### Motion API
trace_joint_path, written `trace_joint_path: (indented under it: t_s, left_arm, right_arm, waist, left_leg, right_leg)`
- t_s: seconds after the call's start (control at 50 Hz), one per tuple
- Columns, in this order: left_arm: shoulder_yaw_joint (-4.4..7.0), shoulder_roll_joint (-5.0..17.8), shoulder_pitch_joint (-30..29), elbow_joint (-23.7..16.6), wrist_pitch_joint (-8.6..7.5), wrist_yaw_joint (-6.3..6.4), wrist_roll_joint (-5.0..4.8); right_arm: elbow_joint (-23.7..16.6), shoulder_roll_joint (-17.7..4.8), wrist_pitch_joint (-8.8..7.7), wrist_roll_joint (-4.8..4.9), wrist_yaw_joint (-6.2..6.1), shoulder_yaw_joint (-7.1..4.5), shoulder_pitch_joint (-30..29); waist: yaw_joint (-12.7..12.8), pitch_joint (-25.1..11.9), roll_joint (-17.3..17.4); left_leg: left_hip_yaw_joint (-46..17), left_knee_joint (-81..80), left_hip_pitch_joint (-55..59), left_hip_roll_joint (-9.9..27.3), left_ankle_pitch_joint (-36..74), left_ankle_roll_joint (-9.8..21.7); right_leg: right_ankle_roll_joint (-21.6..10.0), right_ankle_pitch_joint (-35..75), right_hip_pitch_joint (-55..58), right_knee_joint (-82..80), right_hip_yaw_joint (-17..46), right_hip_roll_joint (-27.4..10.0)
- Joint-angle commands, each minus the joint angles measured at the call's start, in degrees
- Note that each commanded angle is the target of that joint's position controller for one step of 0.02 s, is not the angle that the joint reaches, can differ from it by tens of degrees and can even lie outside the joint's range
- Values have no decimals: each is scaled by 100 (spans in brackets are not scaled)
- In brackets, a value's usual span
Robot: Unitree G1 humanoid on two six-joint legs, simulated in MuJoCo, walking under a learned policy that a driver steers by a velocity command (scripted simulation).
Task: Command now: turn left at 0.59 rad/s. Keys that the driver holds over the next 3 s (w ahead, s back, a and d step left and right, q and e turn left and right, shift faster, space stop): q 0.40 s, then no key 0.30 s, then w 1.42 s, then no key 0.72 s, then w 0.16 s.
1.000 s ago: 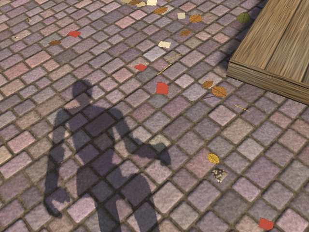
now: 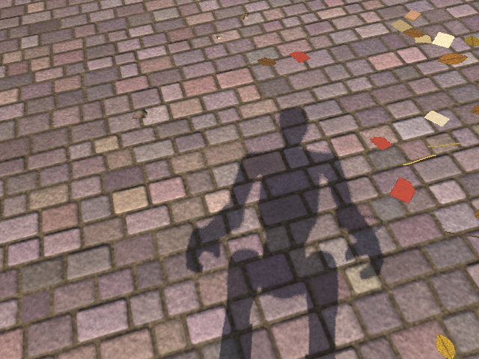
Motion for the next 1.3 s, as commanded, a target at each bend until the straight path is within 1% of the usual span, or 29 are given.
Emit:
trace_joint_path:
  t_s: [0.02,0.08,0.12,0.14,0.16,0.18,0.2,0.22,0.26,0.32,0.52,0.58,0.62,0.64,0.66,0.68,0.7,0.72,0.78,0.86,0.96,1.04,1.06,1.08,1.1,1.12,1.16,1.22,1.3]
  left_arm:
    - [333,1128,182,-230,-36,-52,16]
    - [382,1223,137,-204,-9,-98,-16]
    - [393,1209,87,-167,32,-99,-95]
    - [346,996,281,-200,60,-114,-62]
    - [193,504,34,-657,117,-94,-7]
    - [221,772,-254,-630,202,-18,32]
    - [242,801,-217,-563,234,-36,-55]
    - [264,854,-165,-475,208,-65,-106]
    - [318,1000,22,-365,189,-109,4]
    - [294,884,49,-364,229,-155,-17]
    - [188,711,-356,-526,226,-77,-94]
    - [156,688,-218,-507,194,-39,-149]
    - [107,557,155,-377,126,7,-118]
    - [99,658,171,-375,56,55,-42]
    - [87,970,100,-481,-11,89,52]
    - [142,1246,-137,-467,16,26,-12]
    - [94,998,-133,-431,-11,-29,-53]
    - [27,789,-172,-376,-39,-68,-63]
    - [134,983,236,-102,-10,-93,-30]
    - [192,924,540,133,-128,-152,-68]
    - [286,1005,704,356,-232,-216,-46]
    - [309,964,473,396,-206,-262,-116]
    - [225,698,343,319,-240,-261,-74]
    - [51,112,98,41,-281,-300,-89]
    - [139,521,-65,-62,-281,-267,-24]
    - [229,836,-47,7,-271,-287,14]
    - [220,749,254,244,-303,-410,-26]
    - [176,598,127,304,-251,-479,92]
    - [101,443,-689,13,-207,-489,81]
  right_arm:
    - [-564,-311,-75,53,10,-16,-289]
    - [-640,-330,-119,71,-10,-11,-222]
    - [-564,-344,-220,-31,-81,-11,99]
    - [-543,-787,-316,-134,-148,-108,317]
    - [-654,-1688,-368,-39,-162,-304,425]
    - [-527,-1490,-365,31,-177,-330,912]
    - [-518,-1157,-349,35,-208,-214,633]
    - [-581,-895,-317,25,-240,-129,164]
    - [-670,-732,-306,52,-298,-70,-179]
    - [-612,-857,-339,54,-264,-108,91]
    - [-512,-874,-347,-85,-276,-97,417]
    - [-477,-843,-326,-91,-284,-61,273]
    - [-456,-728,-318,2,-325,6,58]
    - [-450,-517,-351,19,-346,82,142]
    - [-449,-108,-385,-16,-346,191,519]
    - [-422,-465,-324,-6,-387,93,478]
    - [-337,-653,-284,-59,-393,38,434]
    - [-252,-566,-281,-53,-349,57,418]
    - [-117,-556,-337,-185,-180,64,352]
    - [-120,-348,-466,-167,-66,142,-102]
    - [-138,-236,-602,-134,-61,224,-413]
    - [240,-233,-730,-133,-182,224,490]
    - [431,-439,-793,-145,-248,168,1098]
    - [470,-1011,-842,-208,-317,56,1729]
    - [577,-1423,-831,-137,-318,-78,1822]
    - [511,-1042,-831,-113,-295,9,1398]
    - [363,-547,-913,-91,-248,150,831]
    - [536,-410,-1031,-43,-253,203,1062]
    - [845,-318,-1044,4,-250,233,1514]
  waist:
    - [166,-539,-1250]
    - [102,-605,-1309]
    - [-200,-682,-892]
    - [-250,-780,217]
    - [-192,-566,1561]
    - [-599,-808,765]
    - [-352,-499,574]
    - [-136,-234,446]
    - [11,-329,632]
    - [-34,-558,379]
    - [-268,-505,526]
    - [-177,-507,560]
    - [122,-495,402]
    - [81,-547,62]
    - [-146,-756,-1094]
    - [-137,-484,-1386]
    - [-109,-348,-1054]
    - [-135,-335,-958]
    - [22,-34,-1225]
    - [175,29,-896]
    - [246,-8,-984]
    - [-309,-52,-575]
    - [-586,-273,-171]
    - [-878,-589,1098]
    - [-839,-37,1087]
    - [-524,421,404]
    - [-160,377,332]
    - [-127,125,340]
    - [-248,239,273]
  left_leg:
    - [425,-690,-44,-56,-130,141]
    - [600,-1521,456,-108,36,334]
    - [503,-2998,1391,-161,1264,509]
    - [-848,-3644,2236,693,1680,709]
    - [-2992,-3487,2446,2312,4375,1559]
    - [-2684,-3279,2396,2328,4679,2117]
    - [-2182,-3283,2106,1967,4386,2080]
    - [-1765,-3385,1787,1518,3891,1818]
    - [-1424,-3375,1733,1037,4007,1572]
    - [-1522,-3329,1827,989,3972,1594]
    - [-2142,-3148,1497,985,3332,1632]
    - [-2293,-2977,1275,956,3662,1502]
    - [-2283,-2747,933,746,3286,1179]
    - [-2178,-2580,586,532,2450,862]
    - [-1471,-1681,255,-54,701,576]
    - [-704,-1325,285,-647,-651,502]
    - [-719,-753,444,-435,-701,437]
    - [-675,-627,403,-367,-415,427]
    - [-318,-146,-455,-316,46,362]
    - [73,-522,-778,-72,312,297]
    - [332,-1602,-90,2,222,452]
    - [543,-2975,2208,-186,1137,721]
    - [-62,-3177,3144,259,693,797]
    - [-2245,-4153,3726,1793,-1302,1125]
    - [-3679,-4760,3019,2478,-2261,1675]
    - [-3254,-4657,2633,2245,-2100,1717]
    - [-2134,-4698,2368,1584,-642,1404]
    - [-1156,-4625,2442,1192,1574,1344]
    - [-634,-4555,2457,1091,3185,1442]
  right_leg:
    - [-916,3269,820,-235,769,-1395]
    - [-791,3132,694,72,664,-1486]
    - [-334,2237,124,800,287,-1333]
    - [63,765,-894,2008,-142,-943]
    - [430,-2259,-2499,2945,-234,147]
    - [427,-2339,-2437,3757,586,18]
    - [410,-1907,-2471,3993,734,-57]
    - [399,-1367,-2385,3812,829,-140]
    - [459,-826,-2169,3724,754,-71]
    - [521,-673,-2115,3632,754,43]
    - [353,-855,-1423,2116,751,242]
    - [215,-887,-737,1369,695,345]
    - [105,44,188,-153,679,326]
    - [32,492,727,-736,1163,-143]
    - [-207,1095,1145,-1147,2529,-1467]
    - [-981,1804,175,-1011,3038,-1933]
    - [-1211,1794,-58,-1030,2924,-1849]
    - [-1093,811,-19,-1166,2616,-1521]
    - [-851,-1332,560,-1592,2449,-1006]
    - [-957,-1182,976,-1716,2311,-987]
    - [-1069,-1072,562,-1643,2115,-1019]
    - [-815,-1179,-1042,-887,1693,-731]
    - [-624,-1367,-1762,-182,1415,-470]
    - [-316,-1623,-2612,1715,602,212]
    - [-339,-1802,-3355,2741,538,474]
    - [-400,-1280,-3434,3245,911,68]
    - [-298,-407,-3102,3224,881,-178]
    - [-57,210,-2963,3371,587,-257]
    - [184,619,-3296,2938,328,-286]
